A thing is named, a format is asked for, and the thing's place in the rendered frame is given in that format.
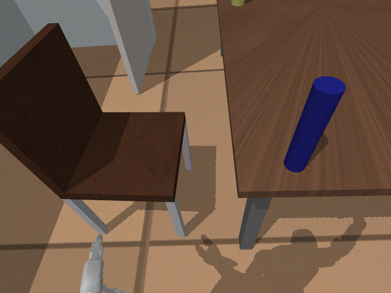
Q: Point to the table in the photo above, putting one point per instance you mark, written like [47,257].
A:
[272,51]

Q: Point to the left robot hand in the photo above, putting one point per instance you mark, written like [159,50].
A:
[92,275]

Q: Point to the chair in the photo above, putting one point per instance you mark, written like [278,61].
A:
[51,121]

